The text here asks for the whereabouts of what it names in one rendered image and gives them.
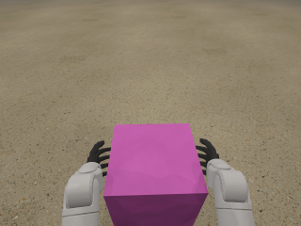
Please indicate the left robot forearm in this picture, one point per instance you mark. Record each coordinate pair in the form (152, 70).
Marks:
(81, 202)

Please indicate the right robot hand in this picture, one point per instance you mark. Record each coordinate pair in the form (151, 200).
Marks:
(210, 153)

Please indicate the left robot hand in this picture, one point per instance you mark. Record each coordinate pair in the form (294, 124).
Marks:
(95, 153)

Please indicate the carton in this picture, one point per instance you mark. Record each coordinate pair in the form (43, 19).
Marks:
(154, 177)

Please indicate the right robot forearm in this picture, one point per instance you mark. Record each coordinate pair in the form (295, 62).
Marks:
(231, 194)

